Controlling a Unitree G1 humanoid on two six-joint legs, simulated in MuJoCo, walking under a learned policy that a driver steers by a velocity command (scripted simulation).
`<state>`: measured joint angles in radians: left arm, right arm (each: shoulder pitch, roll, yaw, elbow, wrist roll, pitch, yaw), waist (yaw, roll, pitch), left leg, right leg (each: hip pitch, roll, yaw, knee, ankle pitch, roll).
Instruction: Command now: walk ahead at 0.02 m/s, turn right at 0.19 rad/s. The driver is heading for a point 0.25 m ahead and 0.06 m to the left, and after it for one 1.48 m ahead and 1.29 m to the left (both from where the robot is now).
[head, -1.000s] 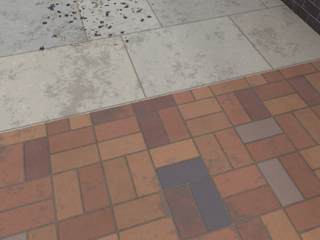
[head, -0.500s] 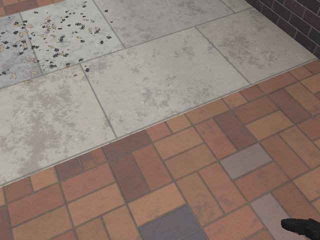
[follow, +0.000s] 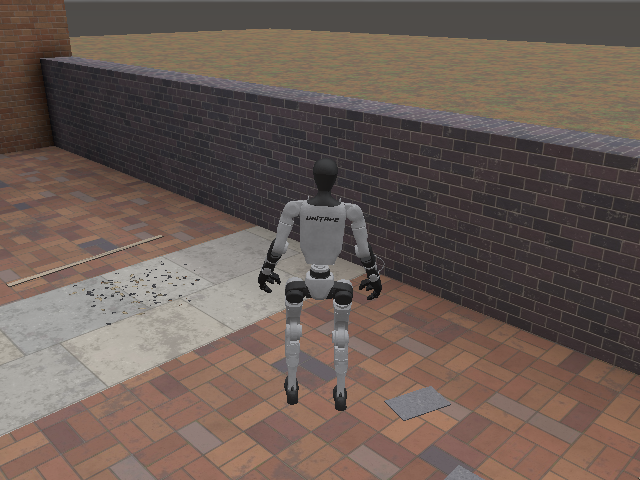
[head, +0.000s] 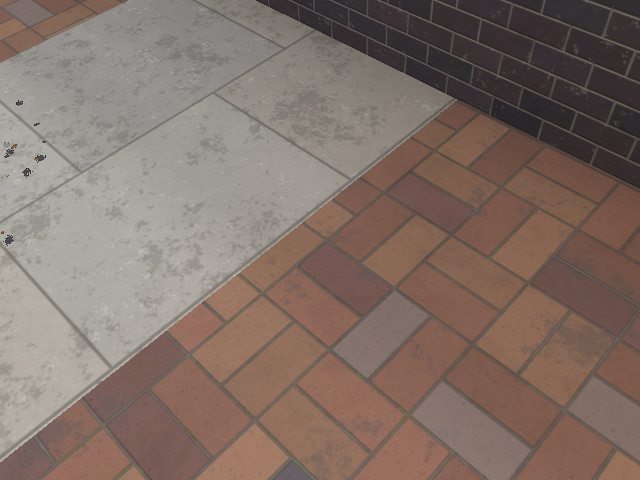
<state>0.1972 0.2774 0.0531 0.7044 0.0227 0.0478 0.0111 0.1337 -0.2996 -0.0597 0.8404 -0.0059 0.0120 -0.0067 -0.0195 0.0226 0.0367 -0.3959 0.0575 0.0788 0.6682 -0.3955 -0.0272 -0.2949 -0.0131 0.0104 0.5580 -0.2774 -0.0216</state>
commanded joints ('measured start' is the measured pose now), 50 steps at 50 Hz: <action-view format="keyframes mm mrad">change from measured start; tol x16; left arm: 1 -28 160 36 -56 15 -47 0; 26 -255 28 19 -60 -41 -175 -53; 33 179 271 91 9 -8 -156 1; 50 -67 202 75 15 -54 -94 7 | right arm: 1 -38 -112 -33 -65 8 -5 -11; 35 288 -104 -38 -124 45 -63 -27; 50 -17 -78 -47 -299 20 27 46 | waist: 1 15 -193 -69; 14 16 -130 4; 18 -57 257 82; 31 77 116 -43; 34 65 -415 -245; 37 21 -113 -59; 50 30 -129 -77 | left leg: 1 -124 -4 -93 275 -113 -20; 13 132 -52 -6 -135 47 46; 16 116 60 -249 -249 -194 217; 18 313 259 -714 -501 -271 346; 22 514 231 -592 -435 136 295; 30 84 97 -416 -388 83 170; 35 -363 -53 -246 603 -178 8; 50 -65 -2 -49 10 201 31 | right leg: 1 76 -258 271 -268 274 -217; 8 150 -185 131 -189 477 -180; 13 54 -188 209 -271 -351 -144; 17 -201 31 -71 152 -241 -16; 21 -560 -5 64 404 -239 -15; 31 213 31 -10 -56 140 37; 32 359 -57 75 -91 104 0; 34 514 -446 768 -305 30 -210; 39 166 -258 140 -278 509 -143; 50 206 -291 -101 -219 528 -140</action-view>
